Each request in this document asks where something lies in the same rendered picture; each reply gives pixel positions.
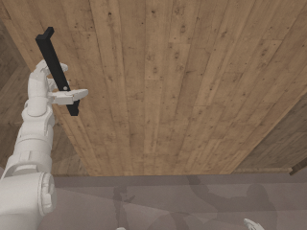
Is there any left robot forearm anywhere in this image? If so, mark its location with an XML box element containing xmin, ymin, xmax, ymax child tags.
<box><xmin>0</xmin><ymin>97</ymin><xmax>55</xmax><ymax>182</ymax></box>

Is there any left robot hand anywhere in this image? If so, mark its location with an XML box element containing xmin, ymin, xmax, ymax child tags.
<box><xmin>28</xmin><ymin>59</ymin><xmax>88</xmax><ymax>105</ymax></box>

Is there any wardrobe door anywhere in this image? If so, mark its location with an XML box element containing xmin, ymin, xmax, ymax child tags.
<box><xmin>0</xmin><ymin>0</ymin><xmax>307</xmax><ymax>176</ymax></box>
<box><xmin>236</xmin><ymin>92</ymin><xmax>307</xmax><ymax>169</ymax></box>

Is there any left robot upper arm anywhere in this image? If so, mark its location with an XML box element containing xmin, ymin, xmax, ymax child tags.
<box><xmin>0</xmin><ymin>172</ymin><xmax>58</xmax><ymax>230</ymax></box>

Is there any right robot hand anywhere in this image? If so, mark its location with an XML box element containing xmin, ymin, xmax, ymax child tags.
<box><xmin>244</xmin><ymin>218</ymin><xmax>265</xmax><ymax>230</ymax></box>

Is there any handle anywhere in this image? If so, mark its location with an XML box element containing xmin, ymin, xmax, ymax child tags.
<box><xmin>35</xmin><ymin>27</ymin><xmax>80</xmax><ymax>116</ymax></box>

